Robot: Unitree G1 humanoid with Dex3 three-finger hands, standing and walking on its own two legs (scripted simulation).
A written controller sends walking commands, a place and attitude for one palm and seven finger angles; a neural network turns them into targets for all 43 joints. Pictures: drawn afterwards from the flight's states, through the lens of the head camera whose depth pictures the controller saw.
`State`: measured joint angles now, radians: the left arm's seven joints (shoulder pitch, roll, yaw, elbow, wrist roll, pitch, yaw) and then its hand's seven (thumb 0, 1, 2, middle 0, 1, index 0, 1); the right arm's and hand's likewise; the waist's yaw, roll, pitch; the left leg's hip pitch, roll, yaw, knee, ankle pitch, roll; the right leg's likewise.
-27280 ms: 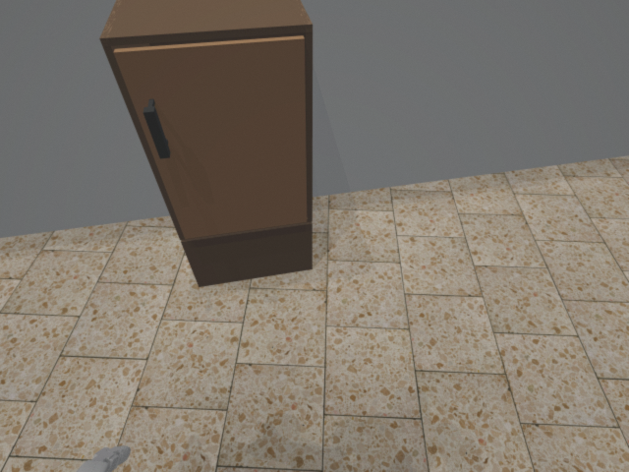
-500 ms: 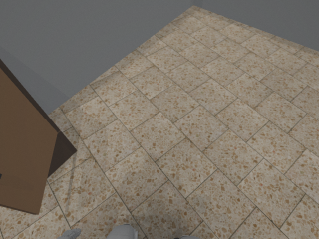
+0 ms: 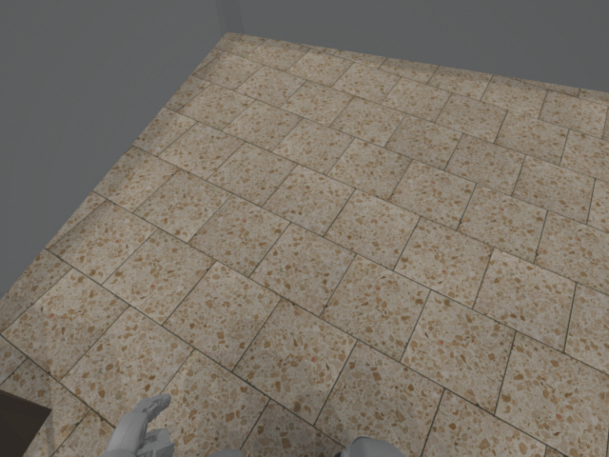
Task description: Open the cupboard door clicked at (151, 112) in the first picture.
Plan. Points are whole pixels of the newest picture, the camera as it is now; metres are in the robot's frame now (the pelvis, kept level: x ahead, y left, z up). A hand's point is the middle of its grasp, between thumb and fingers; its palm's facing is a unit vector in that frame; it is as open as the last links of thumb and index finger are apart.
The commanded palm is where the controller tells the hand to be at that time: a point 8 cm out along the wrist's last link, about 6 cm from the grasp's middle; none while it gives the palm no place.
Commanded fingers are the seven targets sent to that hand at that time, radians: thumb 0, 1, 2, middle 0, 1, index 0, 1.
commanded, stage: walk to a spot facing it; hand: left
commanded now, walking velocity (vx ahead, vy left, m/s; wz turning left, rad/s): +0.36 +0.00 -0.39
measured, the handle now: out of the picture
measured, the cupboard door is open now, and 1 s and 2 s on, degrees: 42 42 42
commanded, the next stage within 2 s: turn to face it in 0.92 s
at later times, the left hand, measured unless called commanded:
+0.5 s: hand (199, 329) +0.33 +0.19 -0.15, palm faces -0.18 -0.97 -0.18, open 7.4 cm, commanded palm none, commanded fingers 0.00 0.90 0.90 -0.20 -0.30 -0.20 -0.30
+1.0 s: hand (270, 233) +0.53 +0.08 -0.16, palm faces -0.30 -0.94 -0.16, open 7.3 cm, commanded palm none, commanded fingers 0.00 0.90 0.90 -0.20 -0.30 -0.20 -0.30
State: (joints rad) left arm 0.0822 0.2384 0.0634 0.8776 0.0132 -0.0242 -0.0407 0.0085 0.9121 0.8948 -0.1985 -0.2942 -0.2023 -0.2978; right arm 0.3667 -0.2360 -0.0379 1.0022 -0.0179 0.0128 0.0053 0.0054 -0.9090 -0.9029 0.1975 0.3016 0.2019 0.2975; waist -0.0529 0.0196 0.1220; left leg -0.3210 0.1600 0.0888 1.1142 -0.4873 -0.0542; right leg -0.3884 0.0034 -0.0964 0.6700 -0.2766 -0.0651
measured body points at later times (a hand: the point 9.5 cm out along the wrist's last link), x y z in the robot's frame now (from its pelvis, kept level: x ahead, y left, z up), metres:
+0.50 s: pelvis +0.23 +0.01 +0.03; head +0.27 +0.01 +0.47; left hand +0.34 +0.24 -0.13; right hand +0.22 -0.23 -0.12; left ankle +0.22 +0.13 -0.72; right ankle +0.19 -0.12 -0.64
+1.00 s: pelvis +0.46 -0.09 +0.02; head +0.49 -0.08 +0.46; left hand +0.55 +0.13 -0.15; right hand +0.45 -0.34 -0.12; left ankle +0.59 +0.00 -0.71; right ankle +0.36 -0.17 -0.72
